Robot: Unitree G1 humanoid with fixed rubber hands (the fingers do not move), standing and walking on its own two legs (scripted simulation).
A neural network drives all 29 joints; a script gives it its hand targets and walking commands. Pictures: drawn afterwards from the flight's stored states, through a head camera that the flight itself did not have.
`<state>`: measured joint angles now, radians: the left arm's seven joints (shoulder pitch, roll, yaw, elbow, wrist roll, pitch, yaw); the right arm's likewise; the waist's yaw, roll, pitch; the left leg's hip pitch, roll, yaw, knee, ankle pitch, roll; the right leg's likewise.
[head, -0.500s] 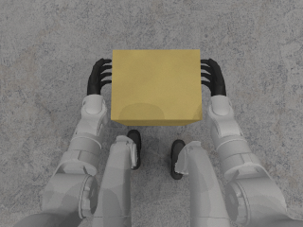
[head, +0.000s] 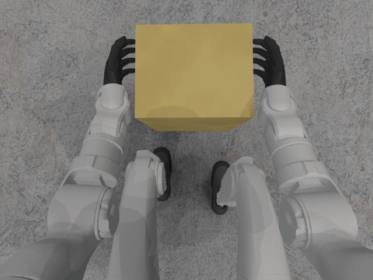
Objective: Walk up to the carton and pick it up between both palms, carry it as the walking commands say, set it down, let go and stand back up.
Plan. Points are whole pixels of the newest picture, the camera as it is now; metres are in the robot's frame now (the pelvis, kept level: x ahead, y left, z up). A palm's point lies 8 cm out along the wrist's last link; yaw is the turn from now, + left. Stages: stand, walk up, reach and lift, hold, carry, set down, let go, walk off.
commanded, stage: set down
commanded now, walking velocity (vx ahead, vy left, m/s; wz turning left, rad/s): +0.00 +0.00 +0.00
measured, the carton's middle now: (193, 90) +0.45 +0.02 -0.27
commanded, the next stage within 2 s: none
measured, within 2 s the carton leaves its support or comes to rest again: neither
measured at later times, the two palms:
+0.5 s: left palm (128, 69) +0.48 +0.18 -0.26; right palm (260, 73) +0.49 -0.13 -0.24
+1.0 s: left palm (139, 65) +0.51 +0.17 -0.33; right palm (256, 71) +0.51 -0.14 -0.31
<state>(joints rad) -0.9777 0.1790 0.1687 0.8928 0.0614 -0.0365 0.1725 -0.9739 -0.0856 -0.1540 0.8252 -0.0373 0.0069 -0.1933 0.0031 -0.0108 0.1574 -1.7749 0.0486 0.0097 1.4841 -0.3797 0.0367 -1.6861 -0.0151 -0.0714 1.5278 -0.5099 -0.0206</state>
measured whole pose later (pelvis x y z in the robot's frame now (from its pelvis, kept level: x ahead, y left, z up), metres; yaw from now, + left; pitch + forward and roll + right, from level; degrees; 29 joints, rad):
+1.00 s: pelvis -0.02 -0.01 -0.15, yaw -2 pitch +34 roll -1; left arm -1.37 0.29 0.32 0.98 0.06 0.16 0.06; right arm -1.37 -0.13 -0.27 0.90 -0.03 0.19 -0.17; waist 0.00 -0.04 0.41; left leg -2.12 0.05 -0.03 2.00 -0.48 0.00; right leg -2.04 0.06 -0.04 2.06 -0.62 -0.02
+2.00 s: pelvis -0.02 -0.01 -0.15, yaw -2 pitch +36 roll -1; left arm -1.41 0.30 0.44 1.00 0.09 0.17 -0.08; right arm -1.40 -0.11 -0.42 0.90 -0.03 0.17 -0.06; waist 0.02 -0.04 0.38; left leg -2.17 0.05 -0.03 2.02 -0.49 0.00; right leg -2.10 0.07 -0.04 2.09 -0.62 -0.02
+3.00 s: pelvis -0.02 -0.01 -0.16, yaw -2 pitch +34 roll -1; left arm -1.46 0.47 0.24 1.20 -0.09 0.01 0.09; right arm -1.43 -0.28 0.01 0.99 0.15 0.10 -0.17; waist 0.02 -0.04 0.52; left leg -2.17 0.05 -0.03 2.06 -0.48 -0.01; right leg -2.10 0.07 -0.04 2.12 -0.61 -0.02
